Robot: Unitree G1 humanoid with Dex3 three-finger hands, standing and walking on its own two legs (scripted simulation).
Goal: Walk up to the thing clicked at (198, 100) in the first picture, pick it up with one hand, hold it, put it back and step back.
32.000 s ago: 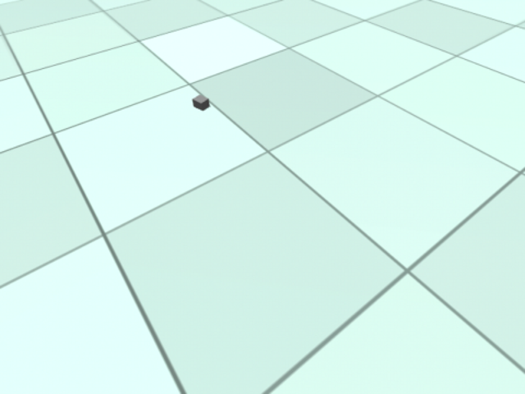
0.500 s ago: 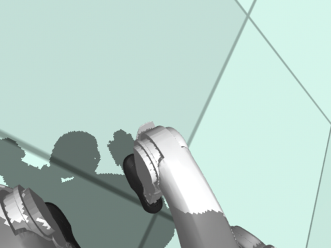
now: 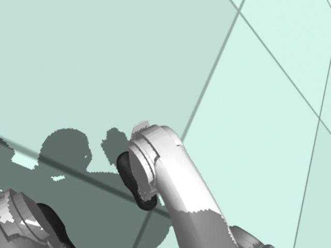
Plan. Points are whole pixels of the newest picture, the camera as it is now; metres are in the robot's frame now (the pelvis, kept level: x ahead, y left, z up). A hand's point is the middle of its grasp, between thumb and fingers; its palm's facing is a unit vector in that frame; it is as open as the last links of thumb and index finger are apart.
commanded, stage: open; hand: left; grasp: from above
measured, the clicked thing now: out of the picture +0.44 +0.38 -0.30
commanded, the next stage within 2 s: withdraw in 0.74 s
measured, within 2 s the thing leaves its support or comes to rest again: neither
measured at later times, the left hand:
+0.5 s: hand out of the picture +0.44 +0.37 -0.26, palm faces -0.16 -0.41 -0.90, open 13.8 cm
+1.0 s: hand out of the picture +0.45 +0.37 -0.26, palm faces -0.13 -0.41 -0.90, open 13.8 cm
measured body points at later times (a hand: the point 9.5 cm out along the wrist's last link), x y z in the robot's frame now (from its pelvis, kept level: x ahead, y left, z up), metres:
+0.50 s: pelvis +0.00 +0.00 +0.01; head +0.31 +0.13 +0.30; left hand +0.45 +0.38 -0.21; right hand +0.02 -0.24 -0.03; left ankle +0.06 +0.13 -0.29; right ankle +0.13 -0.12 -0.29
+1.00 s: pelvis +0.00 +0.00 +0.01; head +0.31 +0.13 +0.30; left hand +0.46 +0.38 -0.20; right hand +0.02 -0.24 -0.03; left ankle +0.06 +0.13 -0.29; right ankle +0.13 -0.12 -0.29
